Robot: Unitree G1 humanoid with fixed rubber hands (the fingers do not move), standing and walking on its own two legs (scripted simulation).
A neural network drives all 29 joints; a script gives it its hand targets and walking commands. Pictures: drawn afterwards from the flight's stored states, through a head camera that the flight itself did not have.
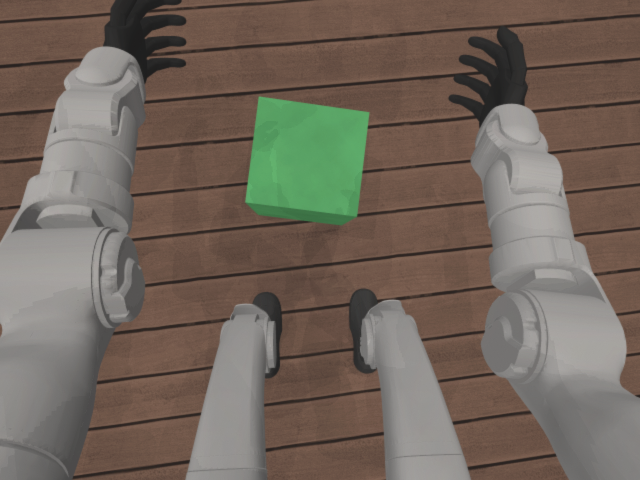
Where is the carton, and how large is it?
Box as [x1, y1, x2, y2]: [245, 97, 368, 224]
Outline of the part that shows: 259,97 245,202 258,214 334,224 342,224 355,217 357,213 368,112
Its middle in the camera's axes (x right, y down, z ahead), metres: -0.03 -0.15 +0.85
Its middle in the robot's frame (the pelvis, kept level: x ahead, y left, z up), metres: +0.52 +0.00 -0.52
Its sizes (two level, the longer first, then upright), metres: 0.210 0.200 0.250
